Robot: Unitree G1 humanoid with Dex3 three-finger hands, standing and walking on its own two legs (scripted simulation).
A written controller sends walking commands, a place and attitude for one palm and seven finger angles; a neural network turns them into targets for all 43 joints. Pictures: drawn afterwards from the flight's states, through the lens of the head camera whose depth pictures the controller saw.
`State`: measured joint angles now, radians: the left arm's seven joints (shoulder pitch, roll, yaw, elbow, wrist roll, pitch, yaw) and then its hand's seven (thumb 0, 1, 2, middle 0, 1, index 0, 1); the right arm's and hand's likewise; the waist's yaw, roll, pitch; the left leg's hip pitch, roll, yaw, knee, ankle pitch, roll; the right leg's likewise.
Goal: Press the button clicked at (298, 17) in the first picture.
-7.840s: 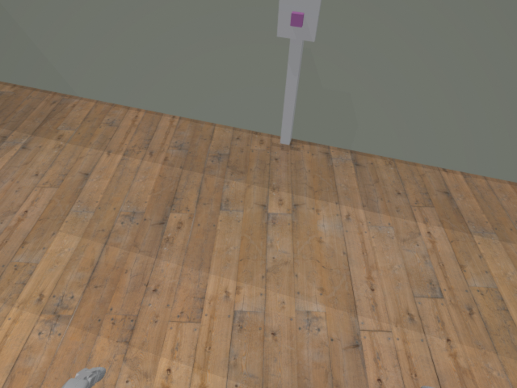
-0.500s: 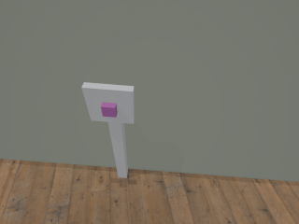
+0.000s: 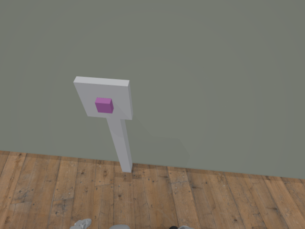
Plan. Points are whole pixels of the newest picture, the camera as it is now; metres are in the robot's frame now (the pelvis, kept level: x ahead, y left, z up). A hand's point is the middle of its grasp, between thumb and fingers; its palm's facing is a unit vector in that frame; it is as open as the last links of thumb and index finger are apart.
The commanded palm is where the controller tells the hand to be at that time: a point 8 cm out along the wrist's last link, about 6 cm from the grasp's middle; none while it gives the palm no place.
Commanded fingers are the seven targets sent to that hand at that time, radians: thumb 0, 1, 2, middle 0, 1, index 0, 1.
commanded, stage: come to a stop and stand still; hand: left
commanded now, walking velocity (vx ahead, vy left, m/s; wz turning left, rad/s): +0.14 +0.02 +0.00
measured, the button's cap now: (104, 104) +0.51 +0.20 -0.02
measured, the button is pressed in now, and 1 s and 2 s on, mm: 0 0 0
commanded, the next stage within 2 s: look again from close up in 0.92 s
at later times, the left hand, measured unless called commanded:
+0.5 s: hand out of the picture -0.03 +0.17 -0.17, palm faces -0.03 -0.98 -0.18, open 7.4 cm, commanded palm none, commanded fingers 0.00 0.90 0.90 -0.20 -0.30 -0.20 -0.30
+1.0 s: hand out of the picture +0.00 +0.17 -0.16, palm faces +0.03 -0.97 -0.22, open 7.4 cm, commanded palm none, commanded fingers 0.00 0.90 0.90 -0.20 -0.30 -0.20 -0.30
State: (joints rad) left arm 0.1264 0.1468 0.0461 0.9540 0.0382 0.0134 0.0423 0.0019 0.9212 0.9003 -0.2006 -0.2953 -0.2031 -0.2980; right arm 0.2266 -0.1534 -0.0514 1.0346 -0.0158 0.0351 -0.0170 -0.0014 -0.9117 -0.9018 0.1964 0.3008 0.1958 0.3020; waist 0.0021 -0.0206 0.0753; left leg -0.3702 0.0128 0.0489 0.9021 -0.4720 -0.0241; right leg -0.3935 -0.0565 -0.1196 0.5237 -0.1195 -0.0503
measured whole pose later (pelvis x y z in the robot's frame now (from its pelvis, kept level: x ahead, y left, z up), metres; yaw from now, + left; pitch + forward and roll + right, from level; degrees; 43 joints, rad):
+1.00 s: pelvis -0.03 -0.02 +0.01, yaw -1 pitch -2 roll +0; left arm 0.29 0.18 0.00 1.05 0.02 -0.02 0.04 0.01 0.91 0.90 -0.20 -0.30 -0.20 -0.30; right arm 0.18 -0.18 -0.01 1.06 -0.02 -0.02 -0.03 0.00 -0.91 -0.90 0.20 0.30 0.20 0.30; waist 0.01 0.00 0.01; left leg -0.19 0.01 0.07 0.48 -0.26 0.03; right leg -0.14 0.03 -0.09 0.44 -0.27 -0.05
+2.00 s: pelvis -0.01 +0.03 +0.00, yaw -3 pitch -1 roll +0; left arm 0.43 0.12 0.00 1.11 0.03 0.01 0.02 0.01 0.91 0.90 -0.20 -0.29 -0.20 -0.30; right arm 0.35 -0.14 -0.01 1.13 -0.02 -0.02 -0.02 0.00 -0.91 -0.90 0.20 0.30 0.20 0.30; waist 0.01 -0.01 -0.01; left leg -0.20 -0.05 0.14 0.52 -0.32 0.11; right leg -0.24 -0.03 -0.04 0.64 -0.39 -0.03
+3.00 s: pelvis -0.03 +0.06 +0.02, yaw -3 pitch +0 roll -2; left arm 0.35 0.18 0.05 1.08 0.03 0.06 0.01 0.01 0.91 0.90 -0.19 -0.29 -0.20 -0.30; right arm 0.42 -0.09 -0.02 1.12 -0.03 -0.03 -0.05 0.00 -0.91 -0.90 0.20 0.30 0.20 0.30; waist -0.04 -0.03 -0.01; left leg -0.20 0.00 0.10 0.33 -0.14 0.07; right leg -0.38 -0.04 -0.01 0.82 -0.33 0.03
